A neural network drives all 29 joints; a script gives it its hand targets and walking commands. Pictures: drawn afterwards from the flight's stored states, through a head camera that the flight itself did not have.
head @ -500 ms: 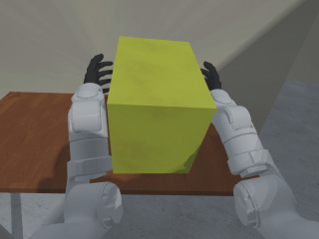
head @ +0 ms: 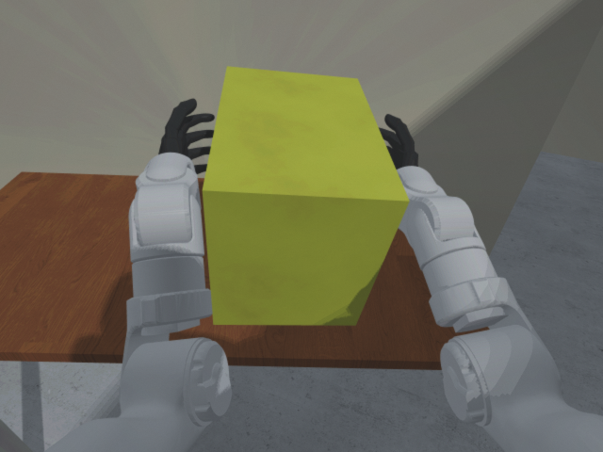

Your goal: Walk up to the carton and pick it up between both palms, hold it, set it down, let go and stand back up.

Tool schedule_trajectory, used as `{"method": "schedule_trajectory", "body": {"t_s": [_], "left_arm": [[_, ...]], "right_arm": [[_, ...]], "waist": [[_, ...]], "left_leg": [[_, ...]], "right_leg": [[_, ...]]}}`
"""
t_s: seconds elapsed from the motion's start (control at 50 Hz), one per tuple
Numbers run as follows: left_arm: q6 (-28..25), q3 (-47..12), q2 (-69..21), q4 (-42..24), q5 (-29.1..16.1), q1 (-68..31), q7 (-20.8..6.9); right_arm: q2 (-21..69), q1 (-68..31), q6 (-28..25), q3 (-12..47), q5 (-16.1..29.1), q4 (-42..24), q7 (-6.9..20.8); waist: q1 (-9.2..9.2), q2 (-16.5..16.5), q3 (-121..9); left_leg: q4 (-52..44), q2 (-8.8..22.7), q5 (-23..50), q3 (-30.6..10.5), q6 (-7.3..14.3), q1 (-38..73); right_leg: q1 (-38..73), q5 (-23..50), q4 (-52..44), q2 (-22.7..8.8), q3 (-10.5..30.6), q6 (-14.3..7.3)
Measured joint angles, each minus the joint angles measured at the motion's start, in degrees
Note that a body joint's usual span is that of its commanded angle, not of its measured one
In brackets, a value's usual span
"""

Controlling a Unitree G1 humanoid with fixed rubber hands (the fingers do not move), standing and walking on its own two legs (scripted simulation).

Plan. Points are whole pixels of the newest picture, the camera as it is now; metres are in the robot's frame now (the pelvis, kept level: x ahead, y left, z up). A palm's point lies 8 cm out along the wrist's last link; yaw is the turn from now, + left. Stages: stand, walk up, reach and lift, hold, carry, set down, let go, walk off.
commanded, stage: hold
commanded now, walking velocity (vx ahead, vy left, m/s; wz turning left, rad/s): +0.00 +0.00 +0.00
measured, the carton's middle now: (290, 193) +0.38 +0.01 +0.21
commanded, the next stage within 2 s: none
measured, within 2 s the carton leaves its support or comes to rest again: neither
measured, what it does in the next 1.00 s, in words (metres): stands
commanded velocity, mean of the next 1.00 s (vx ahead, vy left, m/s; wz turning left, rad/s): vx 0.00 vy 0.00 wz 0.00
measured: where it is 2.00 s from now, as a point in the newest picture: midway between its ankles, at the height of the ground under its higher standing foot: outside the picture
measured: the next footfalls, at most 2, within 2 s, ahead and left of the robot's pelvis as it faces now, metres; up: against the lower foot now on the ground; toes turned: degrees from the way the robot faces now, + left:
none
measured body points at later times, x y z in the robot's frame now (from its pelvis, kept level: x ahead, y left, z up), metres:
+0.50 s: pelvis +0.00 +0.00 +0.00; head -0.07 +0.03 +0.44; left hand +0.38 +0.15 +0.26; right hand +0.38 -0.13 +0.24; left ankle +0.02 +0.13 -0.75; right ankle +0.02 -0.11 -0.75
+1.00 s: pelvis +0.00 +0.00 +0.00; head -0.07 +0.03 +0.44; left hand +0.38 +0.15 +0.26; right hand +0.38 -0.13 +0.24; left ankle +0.02 +0.13 -0.75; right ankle +0.02 -0.11 -0.75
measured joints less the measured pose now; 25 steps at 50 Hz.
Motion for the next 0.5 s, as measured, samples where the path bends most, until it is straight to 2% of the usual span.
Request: {"method": "schedule_trajectory", "body": {"t_s": [0.5], "left_arm": [[-0.08,-0.28,-0.06,-0.43,-0.13,0.42,0.00]], "right_arm": [[0.02,0.58,0.21,0.02,0.22,-0.88,-0.27]], "waist": [[-0.44,-0.22,0.07]], "left_leg": [[-0.07,-0.11,-0.15,-0.11,0.08,0.26]], "right_leg": [[0.40,-0.11,-0.23,-0.07,-0.06,0.13]]}}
